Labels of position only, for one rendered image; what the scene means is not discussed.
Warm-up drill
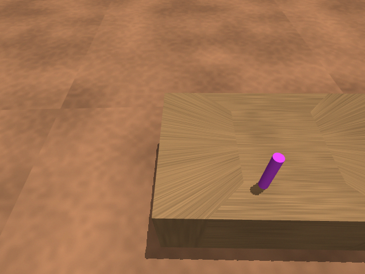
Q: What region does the can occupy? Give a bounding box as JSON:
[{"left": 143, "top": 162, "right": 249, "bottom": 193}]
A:
[{"left": 258, "top": 153, "right": 285, "bottom": 190}]

